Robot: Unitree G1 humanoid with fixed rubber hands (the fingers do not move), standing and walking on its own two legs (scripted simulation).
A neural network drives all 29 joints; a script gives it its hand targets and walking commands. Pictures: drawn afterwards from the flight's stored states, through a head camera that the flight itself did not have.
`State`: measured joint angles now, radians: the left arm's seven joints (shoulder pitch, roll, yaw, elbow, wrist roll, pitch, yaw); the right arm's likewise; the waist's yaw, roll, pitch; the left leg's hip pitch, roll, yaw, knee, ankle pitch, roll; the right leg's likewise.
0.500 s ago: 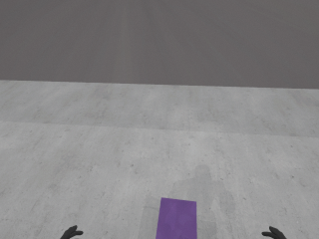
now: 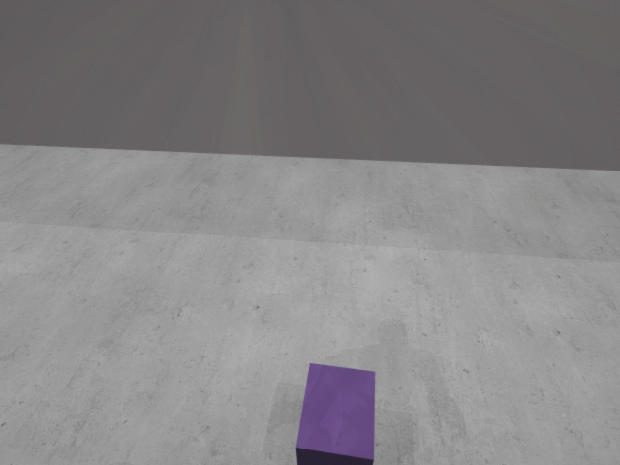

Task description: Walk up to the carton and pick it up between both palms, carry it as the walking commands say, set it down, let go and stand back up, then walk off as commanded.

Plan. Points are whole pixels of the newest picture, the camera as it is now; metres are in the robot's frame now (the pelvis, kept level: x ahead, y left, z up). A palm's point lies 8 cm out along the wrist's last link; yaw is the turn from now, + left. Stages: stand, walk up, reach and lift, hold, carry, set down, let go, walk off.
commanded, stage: stand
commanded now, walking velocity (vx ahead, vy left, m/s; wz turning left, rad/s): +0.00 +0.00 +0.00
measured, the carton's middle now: (337, 427) +0.45 -0.04 -0.65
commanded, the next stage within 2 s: walk off in 1.12 s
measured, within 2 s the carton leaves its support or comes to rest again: neither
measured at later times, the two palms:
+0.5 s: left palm out of the picture +0.04 +0.28 -0.11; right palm out of the picture +0.03 -0.30 -0.12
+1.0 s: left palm out of the picture +0.04 +0.29 -0.12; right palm out of the picture +0.04 -0.29 -0.11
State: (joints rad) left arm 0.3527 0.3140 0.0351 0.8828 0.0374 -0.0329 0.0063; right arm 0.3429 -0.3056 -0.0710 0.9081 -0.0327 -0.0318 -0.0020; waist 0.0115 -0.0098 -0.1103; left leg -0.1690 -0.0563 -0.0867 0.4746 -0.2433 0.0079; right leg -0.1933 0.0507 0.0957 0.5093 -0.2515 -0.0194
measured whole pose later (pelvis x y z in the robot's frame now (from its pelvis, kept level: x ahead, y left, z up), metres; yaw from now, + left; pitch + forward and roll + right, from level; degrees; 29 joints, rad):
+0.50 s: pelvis -0.01 -0.01 +0.00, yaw +0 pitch -5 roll +0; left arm 0.26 0.32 0.02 1.02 0.03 -0.02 0.00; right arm 0.30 -0.32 -0.03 1.01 -0.02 -0.03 -0.01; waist 0.00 0.00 -0.05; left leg -0.16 -0.04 -0.10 0.47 -0.23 0.00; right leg -0.17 0.06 0.08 0.49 -0.22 -0.03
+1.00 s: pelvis -0.01 +0.01 +0.00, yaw +0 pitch -5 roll +0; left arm 0.20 0.32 0.00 1.09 0.02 -0.02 0.00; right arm 0.23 -0.34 -0.01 1.06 0.00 -0.03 -0.01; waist 0.00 -0.01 0.00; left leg -0.14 -0.05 -0.09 0.42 -0.20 0.01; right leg -0.15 0.05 0.10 0.43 -0.20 -0.01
